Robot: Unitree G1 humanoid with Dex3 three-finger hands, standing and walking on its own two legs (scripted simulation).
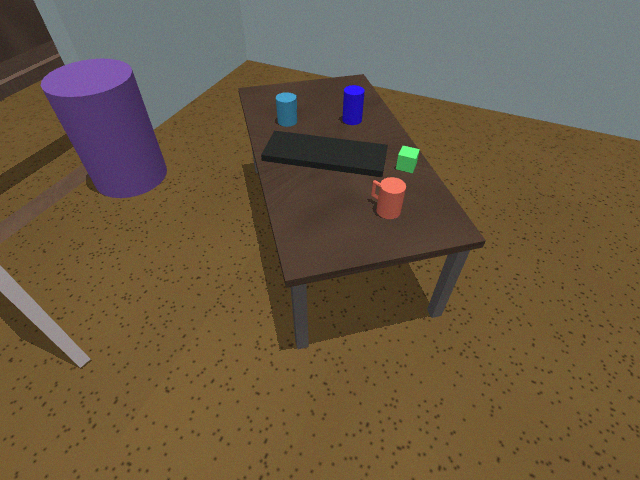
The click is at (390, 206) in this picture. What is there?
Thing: mug
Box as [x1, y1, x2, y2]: [371, 177, 405, 218]
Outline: 374,180 372,184 371,195 378,200 376,209 377,213 385,218 394,218 398,216 400,213 405,190 404,182 394,177 385,178 380,183
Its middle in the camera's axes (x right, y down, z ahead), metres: +0.19 -0.14 +1.17
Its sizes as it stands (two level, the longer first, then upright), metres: 0.109 0.075 0.102
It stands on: a support 0.43 m high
